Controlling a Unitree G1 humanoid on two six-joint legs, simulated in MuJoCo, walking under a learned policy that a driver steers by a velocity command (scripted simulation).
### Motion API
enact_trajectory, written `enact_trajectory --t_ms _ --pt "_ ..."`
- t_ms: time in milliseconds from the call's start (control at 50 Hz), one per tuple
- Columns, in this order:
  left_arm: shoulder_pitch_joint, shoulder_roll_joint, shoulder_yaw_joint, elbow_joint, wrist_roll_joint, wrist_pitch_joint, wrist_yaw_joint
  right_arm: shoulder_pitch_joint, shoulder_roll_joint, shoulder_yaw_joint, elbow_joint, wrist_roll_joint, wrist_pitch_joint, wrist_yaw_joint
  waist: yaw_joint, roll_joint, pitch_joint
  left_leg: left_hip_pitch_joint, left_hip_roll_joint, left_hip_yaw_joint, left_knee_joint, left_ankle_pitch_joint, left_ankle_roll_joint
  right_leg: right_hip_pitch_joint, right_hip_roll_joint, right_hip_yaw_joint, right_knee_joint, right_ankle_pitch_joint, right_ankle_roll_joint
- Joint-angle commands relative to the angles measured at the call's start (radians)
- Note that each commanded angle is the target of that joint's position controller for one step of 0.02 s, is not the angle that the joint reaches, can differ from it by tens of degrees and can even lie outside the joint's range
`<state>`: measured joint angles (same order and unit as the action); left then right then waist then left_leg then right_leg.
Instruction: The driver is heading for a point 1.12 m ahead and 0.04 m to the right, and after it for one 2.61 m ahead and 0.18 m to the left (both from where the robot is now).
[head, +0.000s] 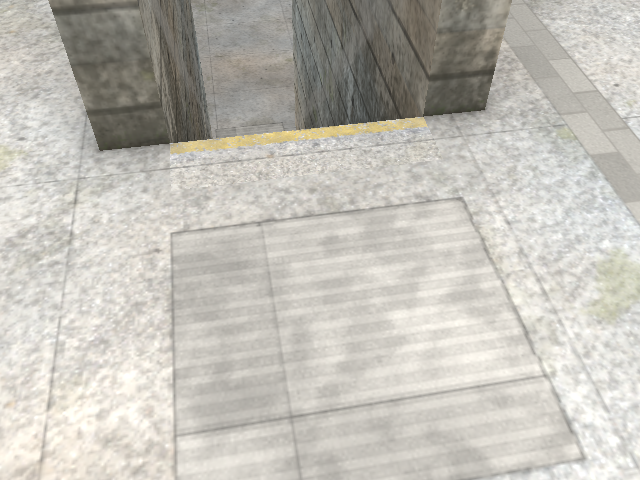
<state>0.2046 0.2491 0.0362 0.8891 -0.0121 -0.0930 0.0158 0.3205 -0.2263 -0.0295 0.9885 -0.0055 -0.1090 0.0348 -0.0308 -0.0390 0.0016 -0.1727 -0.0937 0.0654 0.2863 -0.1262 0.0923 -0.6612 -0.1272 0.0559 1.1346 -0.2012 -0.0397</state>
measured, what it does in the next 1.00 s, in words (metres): walks ahead: right foot, then left foot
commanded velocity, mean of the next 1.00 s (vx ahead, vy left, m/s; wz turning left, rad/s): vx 0.50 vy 0.00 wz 0.00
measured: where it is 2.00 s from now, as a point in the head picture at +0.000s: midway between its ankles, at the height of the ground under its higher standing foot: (330, 265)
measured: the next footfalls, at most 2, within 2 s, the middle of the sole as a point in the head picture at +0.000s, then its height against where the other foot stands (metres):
right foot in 0.30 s outside the picture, level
left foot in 0.86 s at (289, 423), level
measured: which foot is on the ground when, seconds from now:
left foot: down 0.00-0.32, up 0.34-0.84, down 0.86-1.00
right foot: up 0.00-0.28, down 0.30-0.88, up 0.90-1.00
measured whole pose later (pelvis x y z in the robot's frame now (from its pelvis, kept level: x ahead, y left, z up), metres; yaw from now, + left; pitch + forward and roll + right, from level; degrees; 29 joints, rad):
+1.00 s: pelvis +0.55 -0.01 -0.01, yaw +1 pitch +1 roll +0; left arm 0.29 0.26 0.05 0.96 -0.02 -0.10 0.00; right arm 0.18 -0.24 -0.05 0.91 0.00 -0.10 0.03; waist 0.00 -0.03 0.02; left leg -0.34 -0.03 0.06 0.46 -0.15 0.07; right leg -0.44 -0.06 0.03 1.18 -0.35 -0.05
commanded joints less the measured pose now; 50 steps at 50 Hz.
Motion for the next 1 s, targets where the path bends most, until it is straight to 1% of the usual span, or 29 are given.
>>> enact_trajectory --t_ms 20,100,200,240,260,280,300,320,340,360,380,400,440,460,500,560,640,720,760,800,820,840,860,880,900,920,940,960,1000 --pt "0.033 0.045 0.013 -0.042 0.012 0.004 0.007 -0.041 -0.133 -0.021 -0.055 0.002 -0.018 -0.020 0.047 0.074 0.054 -0.106 0.280 -0.206 -0.203 0.072 0.171 -0.019 -0.042 0.002 -0.145 0.162 0.027" --pt "-0.129 0.028 0.006 -0.084 0.003 -0.008 -0.006 0.039 -0.161 -0.026 -0.038 0.018 -0.004 -0.034 -0.012 0.076 0.054 -0.021 0.264 -0.158 -0.185 0.085 0.127 0.017 0.005 -0.038 -0.433 0.307 0.035" --pt "-0.249 0.045 0.003 -0.134 -0.010 -0.017 -0.036 0.112 -0.170 -0.032 -0.005 0.027 0.017 -0.037 -0.047 0.092 0.081 0.145 0.329 -0.180 -0.112 0.059 0.112 0.011 0.033 -0.042 -0.581 0.214 0.014" --pt "-0.221 0.067 0.011 -0.138 -0.010 -0.026 -0.046 0.101 -0.183 -0.038 -0.003 0.027 0.028 -0.039 -0.018 0.106 0.065 0.187 0.351 -0.193 -0.054 0.117 0.096 0.074 0.051 -0.053 -0.622 0.134 -0.015" --pt "-0.160 0.087 0.021 -0.125 -0.009 -0.030 -0.047 0.080 -0.189 -0.039 -0.008 0.026 0.033 -0.039 0.022 0.116 0.033 0.187 0.341 -0.180 0.016 0.245 0.081 0.169 0.077 -0.076 -0.643 0.107 -0.032" --pt "-0.020 0.126 0.045 -0.082 -0.008 -0.032 -0.044 0.064 -0.173 -0.033 -0.014 0.021 0.039 -0.039 0.090 0.104 -0.048 0.163 0.289 -0.137 0.181 0.403 0.057 0.351 0.110 -0.099 -0.662 0.102 -0.059" --pt "0.187 0.205 0.072 -0.034 0.001 -0.034 -0.036 0.055 -0.132 -0.014 -0.039 0.005 0.038 -0.039 0.166 0.032 -0.201 -0.001 0.226 -0.076 0.475 0.323 0.020 0.655 -0.014 0.038 -0.639 0.123 -0.122" --pt "0.302 0.304 0.097 -0.006 0.011 -0.024 -0.037 0.165 -0.012 0.021 -0.049 0.007 0.014 -0.029 0.139 -0.228 -0.333 -0.432 0.048 -0.017 0.865 -0.107 -0.058 1.039 -0.246 0.485 -0.720 -0.037 -0.277" --pt "0.301 0.211 0.070 -0.007 0.009 -0.024 -0.039 0.144 -0.076 0.008 -0.036 0.024 -0.012 -0.025 0.149 -0.205 -0.366 -0.559 0.056 -0.172 1.023 -0.406 -0.043 1.049 -0.275 0.677 -0.834 -0.099 -0.281" --pt "0.205 0.158 0.052 -0.025 0.006 -0.027 -0.039 0.058 -0.157 -0.013 -0.066 0.048 -0.026 -0.021 0.127 -0.146 -0.224 -0.631 0.115 -0.183 1.064 -0.343 -0.020 0.926 -0.248 0.535 -0.841 -0.077 -0.232" --pt "0.107 0.125 0.039 -0.050 0.006 -0.024 -0.040 -0.004 -0.161 -0.015 -0.083 0.048 -0.027 -0.026 0.096 -0.065 -0.148 -0.600 0.171 -0.152 1.031 -0.250 -0.016 0.782 -0.208 0.393 -0.860 0.011 -0.205" --pt "0.048 0.096 0.030 -0.057 0.011 -0.024 -0.046 -0.038 -0.147 -0.019 -0.089 0.032 -0.021 -0.031 0.069 -0.014 -0.082 -0.564 0.203 -0.140 0.963 -0.185 -0.020 0.655 -0.165 0.301 -0.900 0.082 -0.193" --pt "0.022 0.064 0.021 -0.047 0.018 -0.029 -0.053 -0.006 -0.110 -0.024 -0.080 0.022 0.009 -0.036 0.019 -0.042 -0.046 -0.459 0.236 -0.138 0.878 -0.119 -0.029 0.531 -0.106 0.190 -0.959 0.149 -0.175" --pt "0.040 0.072 0.023 -0.034 0.017 -0.032 -0.053 0.008 -0.091 -0.022 -0.075 0.021 0.019 -0.037 0.011 -0.038 -0.036 -0.447 0.235 -0.128 0.858 -0.103 -0.037 0.507 -0.096 0.155 -0.975 0.199 -0.183" --pt "0.078 0.102 0.032 -0.011 0.017 -0.034 -0.045 -0.030 -0.090 -0.026 -0.092 0.016 0.030 -0.041 0.007 -0.020 -0.007 -0.497 0.240 -0.123 0.792 -0.041 -0.053 0.506 -0.093 0.110 -0.997 0.281 -0.194" --pt "0.127 0.114 0.034 0.012 0.015 -0.023 -0.027 -0.146 -0.083 -0.028 -0.131 0.009 0.029 -0.040 0.031 -0.011 0.019 -0.571 0.239 -0.117 0.623 0.093 -0.072 0.545 -0.086 0.064 -1.012 0.315 -0.184" --pt "0.182 0.128 0.035 0.037 0.005 -0.015 -0.014 -0.287 -0.064 -0.021 -0.168 0.015 0.021 -0.028 0.074 -0.019 0.051 -0.526 0.204 -0.081 0.398 0.235 -0.073 0.565 -0.063 0.009 -1.030 0.256 -0.157" --pt "0.244 0.135 0.040 0.076 -0.002 -0.001 -0.010 -0.393 -0.067 -0.016 -0.206 0.025 0.013 -0.010 0.105 -0.022 0.090 -0.547 0.186 -0.075 0.291 0.204 -0.057 0.678 -0.106 0.011 -0.998 0.240 -0.154" --pt "0.247 0.141 0.046 0.087 -0.005 0.008 -0.005 -0.416 -0.076 -0.017 -0.224 0.027 0.006 0.003 0.096 -0.025 0.096 -0.545 0.180 -0.076 0.257 0.145 -0.036 0.736 -0.134 0.018 -0.960 0.276 -0.145" --pt "0.225 0.155 0.052 0.087 -0.006 0.016 -0.001 -0.378 -0.098 -0.025 -0.222 0.027 -0.001 0.010 0.063 -0.041 0.066 -0.452 0.155 -0.056 0.231 0.074 -0.011 0.761 -0.144 0.014 -0.899 0.399 -0.128" --pt "0.203 0.164 0.054 0.082 -0.005 0.021 -0.001 -0.312 -0.120 -0.037 -0.206 0.026 -0.003 0.009 0.024 -0.056 0.023 -0.339 0.122 -0.027 0.223 0.051 0.005 0.755 -0.131 -0.001 -0.825 0.560 -0.115" --pt "0.183 0.152 0.050 0.077 -0.002 0.027 -0.001 -0.169 -0.156 -0.060 -0.160 0.024 -0.003 0.004 -0.048 -0.048 -0.059 -0.145 0.085 0.002 0.209 0.058 0.029 0.717 -0.084 -0.037 -0.661 0.690 -0.093" --pt "0.179 0.124 0.036 0.058 0.009 0.027 -0.002 0.023 -0.220 -0.084 -0.110 0.017 -0.002 -0.005 -0.118 0.005 -0.193 0.163 0.180 -0.104 0.244 0.082 0.080 0.542 -0.029 -0.076 -0.398 0.565 -0.059" --pt "0.297 0.005 0.000 0.047 0.014 0.007 -0.014 0.150 -0.321 -0.109 -0.085 0.000 0.005 -0.010 -0.086 0.250 -0.347 0.564 0.441 -0.564 0.180 -0.059 0.243 0.120 0.146 -0.104 0.018 0.080 0.019" --pt "0.286 0.031 0.003 0.064 -0.002 -0.022 -0.021 0.148 -0.249 -0.084 -0.083 0.008 0.007 -0.007 -0.091 0.282 -0.411 0.597 0.493 -0.815 0.027 -0.140 0.268 -0.019 0.179 0.053 0.181 -0.360 0.010" --pt "0.191 0.119 0.027 0.035 -0.030 -0.037 -0.024 0.058 -0.195 -0.068 -0.095 0.017 0.004 -0.008 -0.077 0.224 -0.250 0.468 0.459 -0.673 0.013 -0.163 0.208 -0.111 0.115 0.065 0.238 -0.315 -0.011" --pt "0.118 0.131 0.029 0.014 -0.034 -0.042 -0.019 -0.037 -0.158 -0.056 -0.120 0.017 0.004 -0.008 -0.047 0.147 -0.152 0.304 0.422 -0.527 -0.007 -0.105 0.171 -0.099 0.055 0.031 0.200 -0.215 -0.021" --pt "0.081 0.123 0.035 0.009 -0.020 -0.036 -0.011 -0.104 -0.125 -0.045 -0.128 0.010 0.003 -0.004 -0.015 0.090 -0.079 0.152 0.380 -0.425 -0.044 -0.030 0.149 -0.053 0.017 0.013 0.132 -0.139 -0.018" --pt "0.120 0.082 0.040 0.018 -0.007 -0.006 -0.003 -0.135 -0.090 -0.035 -0.119 -0.004 -0.003 0.003 0.042 0.127 -0.043 0.000 0.321 -0.313 -0.108 0.027 0.128 0.066 -0.023 0.017 0.044 -0.065 -0.016"
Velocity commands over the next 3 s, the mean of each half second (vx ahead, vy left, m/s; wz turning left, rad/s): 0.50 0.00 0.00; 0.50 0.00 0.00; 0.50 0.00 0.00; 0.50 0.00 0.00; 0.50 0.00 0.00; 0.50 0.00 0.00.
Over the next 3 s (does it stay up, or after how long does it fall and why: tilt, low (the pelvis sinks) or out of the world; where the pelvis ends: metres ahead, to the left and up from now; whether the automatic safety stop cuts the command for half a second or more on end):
stays up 1.59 0.00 -0.04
